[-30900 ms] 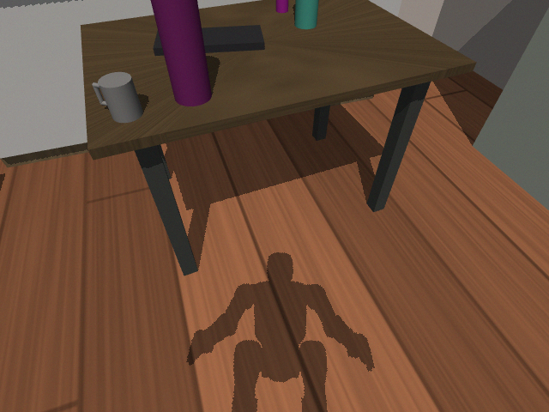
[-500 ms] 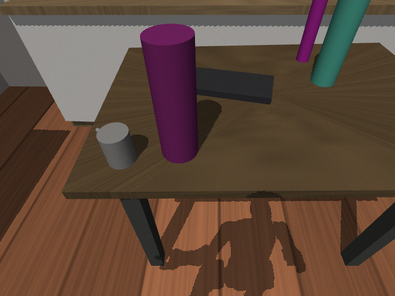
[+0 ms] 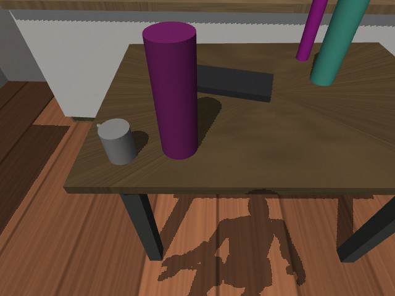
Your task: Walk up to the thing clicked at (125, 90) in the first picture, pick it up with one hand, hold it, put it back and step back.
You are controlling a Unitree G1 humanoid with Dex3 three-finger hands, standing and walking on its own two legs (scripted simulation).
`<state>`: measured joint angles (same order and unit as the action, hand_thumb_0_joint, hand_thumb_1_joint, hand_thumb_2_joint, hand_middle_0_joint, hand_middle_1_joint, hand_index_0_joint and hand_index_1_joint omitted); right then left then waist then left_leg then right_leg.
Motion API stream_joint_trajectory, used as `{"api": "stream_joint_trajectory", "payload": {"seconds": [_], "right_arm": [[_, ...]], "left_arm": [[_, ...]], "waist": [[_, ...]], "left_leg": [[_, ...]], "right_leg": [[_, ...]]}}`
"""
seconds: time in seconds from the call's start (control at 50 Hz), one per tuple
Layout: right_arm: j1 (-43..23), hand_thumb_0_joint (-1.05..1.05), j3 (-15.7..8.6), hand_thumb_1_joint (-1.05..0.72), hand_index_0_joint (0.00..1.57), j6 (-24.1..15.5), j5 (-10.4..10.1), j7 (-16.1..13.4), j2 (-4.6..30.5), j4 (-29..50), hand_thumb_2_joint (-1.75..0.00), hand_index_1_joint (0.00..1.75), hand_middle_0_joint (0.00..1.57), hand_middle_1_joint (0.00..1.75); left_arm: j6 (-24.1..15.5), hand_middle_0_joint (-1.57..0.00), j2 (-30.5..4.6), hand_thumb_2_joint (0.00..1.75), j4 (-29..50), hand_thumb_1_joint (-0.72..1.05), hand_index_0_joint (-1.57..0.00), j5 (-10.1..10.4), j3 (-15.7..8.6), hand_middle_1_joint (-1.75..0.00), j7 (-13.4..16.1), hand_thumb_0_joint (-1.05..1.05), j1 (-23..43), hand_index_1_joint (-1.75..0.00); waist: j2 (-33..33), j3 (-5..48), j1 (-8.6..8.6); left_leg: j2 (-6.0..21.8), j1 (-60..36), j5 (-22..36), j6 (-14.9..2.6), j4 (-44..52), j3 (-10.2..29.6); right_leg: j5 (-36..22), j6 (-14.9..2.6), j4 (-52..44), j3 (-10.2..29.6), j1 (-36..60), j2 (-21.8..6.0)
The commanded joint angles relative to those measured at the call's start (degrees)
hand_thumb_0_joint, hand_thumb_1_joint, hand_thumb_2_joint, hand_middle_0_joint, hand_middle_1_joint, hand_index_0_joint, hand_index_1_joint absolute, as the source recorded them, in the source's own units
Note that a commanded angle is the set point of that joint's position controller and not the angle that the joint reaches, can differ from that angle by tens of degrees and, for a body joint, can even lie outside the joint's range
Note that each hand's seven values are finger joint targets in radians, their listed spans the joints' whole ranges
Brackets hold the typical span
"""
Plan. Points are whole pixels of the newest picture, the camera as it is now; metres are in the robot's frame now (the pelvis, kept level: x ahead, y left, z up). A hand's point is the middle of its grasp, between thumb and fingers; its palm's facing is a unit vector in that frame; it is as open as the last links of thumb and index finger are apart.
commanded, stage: home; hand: left
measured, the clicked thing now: (114, 139) +0.50 +0.25 +0.02
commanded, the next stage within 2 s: stand in 1.00 s
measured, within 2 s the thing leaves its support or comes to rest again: neither
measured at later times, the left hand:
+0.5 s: hand out of the picture +0.08 +0.25 -0.15, palm faces -0.04 -0.93 -0.37, open 17.5 cm
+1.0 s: hand out of the picture +0.09 +0.25 -0.15, palm faces -0.04 -0.93 -0.36, open 17.4 cm
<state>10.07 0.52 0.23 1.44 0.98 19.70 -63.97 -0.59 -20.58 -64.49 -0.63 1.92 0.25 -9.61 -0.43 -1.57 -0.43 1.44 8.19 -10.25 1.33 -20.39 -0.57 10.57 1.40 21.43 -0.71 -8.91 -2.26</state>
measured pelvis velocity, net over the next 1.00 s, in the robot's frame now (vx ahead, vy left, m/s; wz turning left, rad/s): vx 0.02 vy -0.01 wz -0.01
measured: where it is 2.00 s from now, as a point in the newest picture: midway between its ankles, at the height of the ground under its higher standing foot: outside the picture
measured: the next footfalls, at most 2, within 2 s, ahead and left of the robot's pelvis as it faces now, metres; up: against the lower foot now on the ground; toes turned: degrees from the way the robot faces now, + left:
none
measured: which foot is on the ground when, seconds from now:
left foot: down 0.00-1.00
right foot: down 0.00-1.00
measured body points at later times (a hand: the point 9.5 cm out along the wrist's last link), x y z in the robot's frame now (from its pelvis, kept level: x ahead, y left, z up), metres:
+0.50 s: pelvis +0.01 +0.00 +0.00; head +0.02 -0.01 +0.45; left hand +0.09 +0.30 -0.12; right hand +0.08 -0.30 -0.14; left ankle +0.01 +0.13 -0.75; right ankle +0.01 -0.13 -0.75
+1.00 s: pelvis +0.02 -0.01 +0.00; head +0.03 -0.01 +0.45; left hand +0.09 +0.30 -0.13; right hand +0.08 -0.31 -0.14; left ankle +0.01 +0.13 -0.75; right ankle +0.01 -0.13 -0.75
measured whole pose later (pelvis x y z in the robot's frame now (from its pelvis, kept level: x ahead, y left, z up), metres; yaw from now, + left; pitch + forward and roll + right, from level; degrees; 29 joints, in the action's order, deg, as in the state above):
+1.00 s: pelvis +0.02 -0.01 +0.00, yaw +0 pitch -2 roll +0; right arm 7.2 0.6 0.1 0.9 0.4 20.2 -64.4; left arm -0.4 -20.3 -64.6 -0.3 1.2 0.2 -6.3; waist -0.8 -2.6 -0.1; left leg 2.4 5.5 -10.6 2.1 -18.1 -0.7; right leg 10.9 0.9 19.3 -0.7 -6.4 -1.4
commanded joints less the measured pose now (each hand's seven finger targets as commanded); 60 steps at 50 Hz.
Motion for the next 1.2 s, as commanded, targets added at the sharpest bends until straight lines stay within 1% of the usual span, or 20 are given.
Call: {"api": "stream_joint_trajectory", "payload": {"seconds": [0.0,0.08,0.1,0.2,0.24,0.34,0.38,0.46,0.48,0.62,0.7,0.72,0.74,0.82,0.92,1.04,1.08,1.12,1.14,1.18], "right_arm": [[-2.4,0.0,-2.4,-0.9,0.2,-1.7,-0.5,-1.2,12.2,3.4,-0.9,0.3,0.2,0.3],[-2.7,0.0,-2.2,-0.9,0.2,-1.7,-0.6,-1.2,12.2,3.4,-0.9,0.3,0.2,0.3],[-3.2,0.0,-2.3,-0.9,0.2,-1.7,-0.7,-1.3,12.4,3.5,-0.9,0.3,0.2,0.3],[-3.2,0.0,-2.1,-0.9,0.2,-1.5,-0.7,-1.3,12.3,3.2,-0.9,0.3,0.2,0.3],[-3.7,0.0,-2.3,-0.9,0.2,-1.5,-0.7,-1.3,12.7,3.3,-0.9,0.3,0.2,0.3],[-4.3,0.0,-2.2,-0.9,0.2,-1.4,-0.7,-1.3,12.3,3.1,-0.9,0.3,0.2,0.3],[-4.4,0.0,-2.3,-0.9,0.2,-1.4,-0.7,-1.3,12.6,3.2,-0.9,0.3,0.2,0.3],[-4.1,0.0,-2.2,-0.9,0.2,-1.5,-0.7,-1.4,12.2,3.3,-0.9,0.3,0.2,0.3],[-4.3,0.0,-2.2,-0.9,0.2,-1.5,-0.7,-1.4,12.6,3.1,-0.9,0.3,0.2,0.3],[-4.3,0.0,-2.2,-0.9,0.2,-1.4,-0.7,-1.3,12.3,2.9,-0.9,0.3,0.2,0.3],[-4.4,0.0,-2.4,-0.9,0.2,-1.5,-0.8,-1.4,12.8,2.9,-0.9,0.3,0.2,0.3],[-4.0,0.0,-2.3,-0.9,0.2,-1.6,-0.7,-1.4,12.6,2.7,-0.9,0.3,0.2,0.3],[-4.6,0.0,-2.3,-0.9,0.2,-1.5,-0.8,-1.4,12.5,2.8,-0.9,0.3,0.2,0.3],[-4.0,0.0,-2.3,-0.9,0.2,-1.5,-0.7,-1.4,12.7,2.7,-0.9,0.3,0.2,0.3],[-4.3,0.0,-2.5,-0.9,0.2,-1.5,-0.8,-1.5,12.6,2.7,-0.9,0.3,0.2,0.3],[-4.3,0.0,-2.3,-0.9,0.2,-1.3,-0.7,-1.4,12.4,2.6,-0.9,0.3,0.2,0.3],[-4.6,0.0,-2.4,-0.9,0.2,-1.4,-0.7,-1.4,12.4,2.9,-0.9,0.3,0.2,0.3],[-4.5,0.0,-2.3,-0.9,0.2,-1.5,-0.8,-1.4,12.2,2.7,-0.9,0.3,0.2,0.3],[-4.3,0.0,-2.4,-0.9,0.2,-1.5,-0.7,-1.4,12.5,2.8,-0.9,0.3,0.2,0.3],[-4.6,0.0,-2.4,-0.9,0.2,-1.6,-0.7,-1.4,12.6,2.8,-0.9,0.3,0.2,0.3]], "left_arm": [[-1.2,-0.05,-12.7,0.05,2.6,-0.57,-0.05,-0.2,-2.9,-0.05,0.7,0.0,2.3,-0.05],[-1.2,-0.05,-12.3,0.05,2.6,-0.57,-0.05,-0.1,-2.8,-0.05,0.7,0.0,3.0,-0.05],[-1.4,-0.05,-12.4,0.04,2.7,-0.57,-0.05,-0.1,-2.8,-0.05,0.8,0.0,2.9,-0.05],[-1.3,-0.05,-12.2,0.06,2.4,-0.55,-0.05,0.1,-2.8,-0.05,0.7,0.0,3.7,-0.05],[-1.2,-0.05,-12.3,0.05,2.5,-0.56,-0.05,0.0,-2.9,-0.05,0.7,0.0,3.8,-0.05],[-1.2,-0.05,-12.2,0.05,2.5,-0.57,-0.05,0.0,-3.0,-0.05,0.7,0.0,4.5,-0.05],[-1.2,-0.05,-12.4,0.04,2.6,-0.57,-0.05,0.0,-3.1,-0.05,0.7,0.0,4.5,-0.05],[-1.3,-0.05,-12.5,0.05,2.8,-0.57,-0.05,0.0,-3.2,-0.05,0.7,0.0,5.0,-0.05],[-1.2,-0.05,-12.3,0.05,2.6,-0.56,-0.05,0.1,-3.3,-0.05,0.7,0.0,4.9,-0.05],[-1.1,-0.05,-12.5,0.05,2.6,-0.56,-0.05,0.1,-3.3,-0.05,0.6,0.0,5.1,-0.05],[-1.2,-0.05,-12.1,0.05,2.7,-0.56,-0.05,0.1,-3.3,-0.05,0.6,0.0,4.9,-0.05],[-1.1,-0.05,-12.2,0.06,2.6,-0.55,-0.05,0.2,-3.4,-0.05,0.6,0.0,4.9,-0.05],[-1.2,-0.05,-12.4,0.06,2.8,-0.54,-0.05,0.1,-3.3,-0.06,0.6,0.0,5.0,-0.06],[-1.1,-0.05,-12.3,0.05,2.7,-0.56,-0.05,0.2,-3.4,-0.05,0.7,0.0,5.1,-0.05],[-1.1,-0.05,-12.2,0.06,2.7,-0.55,-0.05,0.2,-3.3,-0.05,0.6,0.0,4.8,-0.05],[-0.9,-0.05,-12.5,0.07,2.5,-0.53,-0.05,0.2,-3.6,-0.06,0.6,0.0,5.2,-0.06],[-1.0,-0.05,-12.3,0.06,2.6,-0.54,-0.05,0.1,-3.6,-0.06,0.5,0.0,5.1,-0.06],[-1.1,-0.2,-12.4,0.22,2.5,-0.38,-0.2,0.1,-3.7,-0.22,0.5,0.0,5.0,-0.22],[-1.1,-0.2,-12.3,0.3,2.6,-0.3,-0.2,0.1,-3.8,-0.3,0.4,0.0,5.0,-0.3],[-1.1,-0.2,-12.1,0.46,2.6,-0.14,-0.2,0.1,-3.7,-0.3,0.4,0.0,4.9,-0.3]], "waist": [[-0.4,1.1,0.15],[0.1,1.6,0.28],[0.3,2.9,0.13],[0.3,2.1,0.46],[-0.3,3.4,0.37],[0.7,1.4,0.32],[0.1,2.8,0.27],[0.4,3.0,0.62],[-0.6,2.3,0.52],[0.4,1.8,0.49],[0.1,3.7,0.44],[-0.4,3.4,0.56],[0.1,3.7,0.43],[0.4,3.8,0.53],[0.6,3.5,0.43],[0.3,1.2,0.52],[0.2,2.0,0.44],[0.7,1.8,0.43],[0.1,2.1,0.56],[0.3,2.1,0.43]], "left_leg": [[5.2,0.3,0.6,-1.91,5.1,5.3],[5.4,0.3,3.5,-2.0,4.8,5.1],[5.8,-1.6,6.4,-2.12,3.9,5.1],[5.5,-1.2,5.2,-1.79,4.2,4.5],[5.8,-2.3,7.2,-1.85,3.7,4.5],[5.6,-1.3,5.3,-1.47,4.6,4.7],[6.0,-1.9,6.8,-1.73,4.3,4.6],[6.1,-2.5,8.2,-1.5,4.2,4.5],[5.8,-2.2,6.3,-1.43,4.4,4.2],[5.8,-1.5,4.3,-1.52,4.9,4.4],[6.2,-3.5,8.4,-1.58,4.1,4.1],[5.9,-2.6,7.2,-1.46,4.4,3.9],[6.4,-3.4,9.0,-1.51,4.3,4.3],[6.2,-3.3,8.7,-1.57,4.2,3.8],[6.5,-4.1,10.9,-1.43,4.0,3.9],[5.9,-2.1,4.3,-1.54,5.3,3.8],[6.2,-2.8,6.4,-1.52,5.0,3.8],[6.1,-2.8,5.8,-1.47,5.3,4.1],[6.1,-2.9,5.1,-1.59,5.2,3.8],[6.2,-3.4,6.6,-1.53,5.1,4.0]], "right_leg": [[-0.7,-2.74,-4.4,5.0,-0.6,-4.6],[-3.8,-2.62,-4.3,4.9,0.8,-4.8],[-6.6,-2.67,-4.0,5.0,1.3,-5.1],[-6.8,-2.38,-4.7,5.0,1.6,-5.1],[-8.5,-2.34,-4.5,4.8,2.1,-5.2],[-5.9,-2.26,-5.2,4.7,1.3,-4.9],[-7.8,-2.42,-4.8,4.8,2.5,-5.2],[-9.5,-2.33,-4.6,4.7,2.5,-5.3],[-7.8,-2.18,-5.2,4.9,1.8,-5.3],[-4.9,-2.32,-5.6,4.7,1.7,-5.0],[-9.8,-2.41,-4.8,4.7,2.6,-5.2],[-9.0,-2.37,-4.9,4.8,3.0,-5.3],[-10.1,-2.46,-4.5,4.5,3.0,-5.3],[-11.0,-2.45,-4.6,4.7,3.4,-5.4],[-12.1,-2.47,-4.4,4.3,3.1,-5.2],[-6.5,-2.35,-5.8,5.0,2.3,-5.2],[-8.1,-2.41,-5.4,4.7,2.4,-5.1],[-7.2,-2.33,-5.7,4.7,2.3,-5.0],[-6.8,-2.33,-5.9,4.9,2.3,-5.1],[-8.0,-2.28,-5.7,4.7,2.2,-5.0]]}}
